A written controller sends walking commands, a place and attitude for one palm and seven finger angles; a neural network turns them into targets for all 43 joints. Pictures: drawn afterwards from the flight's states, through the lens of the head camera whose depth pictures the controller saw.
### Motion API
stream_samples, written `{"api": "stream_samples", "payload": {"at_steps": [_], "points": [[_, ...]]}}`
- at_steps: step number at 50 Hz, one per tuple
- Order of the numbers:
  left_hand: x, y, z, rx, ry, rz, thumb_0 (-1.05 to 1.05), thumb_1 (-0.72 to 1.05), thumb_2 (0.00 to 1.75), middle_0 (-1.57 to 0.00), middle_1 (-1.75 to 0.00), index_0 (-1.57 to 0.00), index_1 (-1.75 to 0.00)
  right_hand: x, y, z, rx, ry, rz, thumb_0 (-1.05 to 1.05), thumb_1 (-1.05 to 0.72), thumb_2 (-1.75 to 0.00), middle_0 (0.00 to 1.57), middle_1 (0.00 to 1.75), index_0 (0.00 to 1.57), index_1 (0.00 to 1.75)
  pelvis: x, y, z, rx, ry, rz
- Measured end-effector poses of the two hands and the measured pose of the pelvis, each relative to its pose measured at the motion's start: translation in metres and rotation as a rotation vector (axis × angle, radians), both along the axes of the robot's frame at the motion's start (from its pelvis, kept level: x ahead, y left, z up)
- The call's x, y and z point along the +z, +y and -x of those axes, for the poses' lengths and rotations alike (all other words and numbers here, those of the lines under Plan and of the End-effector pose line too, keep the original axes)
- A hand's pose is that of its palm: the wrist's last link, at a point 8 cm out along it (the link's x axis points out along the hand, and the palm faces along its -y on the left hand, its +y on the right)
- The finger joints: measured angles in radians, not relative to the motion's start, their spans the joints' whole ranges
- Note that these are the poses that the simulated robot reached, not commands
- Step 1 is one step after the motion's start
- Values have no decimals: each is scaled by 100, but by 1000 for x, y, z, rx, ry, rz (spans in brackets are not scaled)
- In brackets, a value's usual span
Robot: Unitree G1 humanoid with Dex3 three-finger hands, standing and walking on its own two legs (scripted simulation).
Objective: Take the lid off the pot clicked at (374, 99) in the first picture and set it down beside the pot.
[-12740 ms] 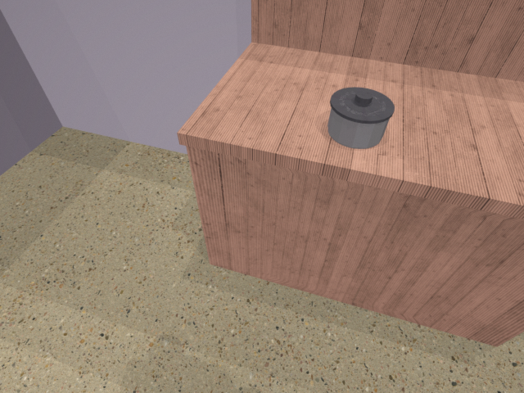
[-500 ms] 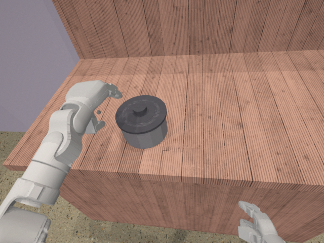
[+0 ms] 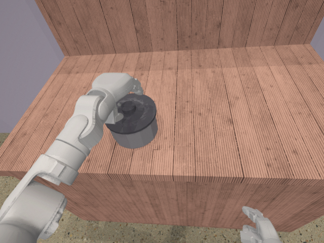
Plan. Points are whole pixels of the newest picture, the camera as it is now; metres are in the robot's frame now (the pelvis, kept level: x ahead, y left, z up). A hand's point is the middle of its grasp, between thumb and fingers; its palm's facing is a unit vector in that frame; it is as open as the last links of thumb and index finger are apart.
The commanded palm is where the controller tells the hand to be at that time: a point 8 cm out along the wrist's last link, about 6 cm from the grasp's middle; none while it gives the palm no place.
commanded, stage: move the open hand above the knob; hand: left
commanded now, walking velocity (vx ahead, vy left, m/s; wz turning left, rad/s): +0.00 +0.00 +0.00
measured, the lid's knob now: (128, 107) +0.47 +0.11 +0.07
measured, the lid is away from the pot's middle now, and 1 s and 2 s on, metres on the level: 0.00 0.00 0.00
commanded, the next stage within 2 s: lower the open fingers around the knob in 1.50 s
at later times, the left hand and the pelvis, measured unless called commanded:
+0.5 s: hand (120, 102) +0.44 +0.12 +0.12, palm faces -0.26 -0.01 -0.96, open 10.3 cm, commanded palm +0.42 +0.12 +0.20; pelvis +0.00 +0.02 +0.00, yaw -1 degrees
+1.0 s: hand (115, 94) +0.45 +0.13 +0.14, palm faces -0.21 -0.05 -0.98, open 10.2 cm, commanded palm +0.42 +0.12 +0.20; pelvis +0.00 +0.02 +0.00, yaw -1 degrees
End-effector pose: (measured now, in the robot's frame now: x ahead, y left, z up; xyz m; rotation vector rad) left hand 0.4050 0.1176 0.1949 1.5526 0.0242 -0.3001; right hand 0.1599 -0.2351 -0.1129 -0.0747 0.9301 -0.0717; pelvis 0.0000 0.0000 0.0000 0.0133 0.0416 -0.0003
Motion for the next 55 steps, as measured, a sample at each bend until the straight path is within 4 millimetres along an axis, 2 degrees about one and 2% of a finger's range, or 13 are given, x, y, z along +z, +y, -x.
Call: {"api": "stream_samples", "payload": {"at_steps": [4,7,11,14,19,26,30,33,37,40,44,48,55], "points": [[15,15,-25,125,-42,44,0,-32,144,-84,-9,-84,-8,-2,-1,12,-23,30,-7,1,-91,-90,19,30,19,29,0,1,-2,-8,19,-2],[1,18,-28,175,7,23,0,-32,145,-83,-8,-84,-8,-6,-1,21,-32,60,-25,1,-91,-90,19,30,19,29,0,3,-4,-10,32,0],[-16,-2,-22,84,75,0,0,-31,145,-83,-8,-83,-8,-9,-1,26,-40,85,-15,1,-91,-90,19,30,20,29,0,7,-4,-3,28,5],[-5,-11,-25,13,43,22,0,-32,144,-84,-9,-84,-8,-8,1,28,-51,76,8,1,-91,-90,19,30,20,29,0,10,-4,-9,25,5],[13,4,-42,105,-29,46,0,-32,144,-84,-8,-84,-8,-7,5,33,-61,75,-2,1,-91,-90,19,30,19,29,0,13,-5,-19,39,2],[-17,2,-23,89,65,-1,0,-31,145,-83,-8,-83,-8,-9,14,30,-40,84,-29,1,-91,-90,19,30,20,29,0,17,-3,-5,34,8],[-1,-7,-20,12,9,20,0,-32,144,-84,-9,-84,-8,-5,18,23,-31,49,-8,1,-91,-90,19,30,20,29,0,19,-1,-3,24,8],[12,4,-30,83,-32,34,0,-32,144,-84,-9,-84,-8,-3,20,22,-30,41,-4,1,-91,-90,19,30,20,29,0,18,1,-9,27,6],[1,17,-34,184,15,11,0,-32,145,-83,-8,-84,-8,-2,21,26,-27,52,-17,1,-91,-90,19,30,20,29,0,18,3,-10,37,7],[-10,11,-25,141,58,0,0,-32,145,-83,-8,-83,-8,-3,19,28,-27,57,-16,1,-91,-90,19,30,20,30,0,18,4,-3,33,9],[-1,-1,-17,39,34,13,0,-32,144,-84,-8,-84,-8,-2,17,27,-36,41,4,1,-91,-90,19,30,20,30,1,19,2,-2,19,10],[10,7,-27,99,0,31,0,-32,144,-84,-9,-84,-8,-2,15,31,-46,48,15,1,-91,-90,19,30,20,29,1,18,3,-9,18,8],[-7,8,-21,112,45,-4,0,-32,145,-83,-8,-84,-8,-4,12,39,-45,73,0,1,-91,-90,19,30,20,29,1,18,4,-5,26,9]]}}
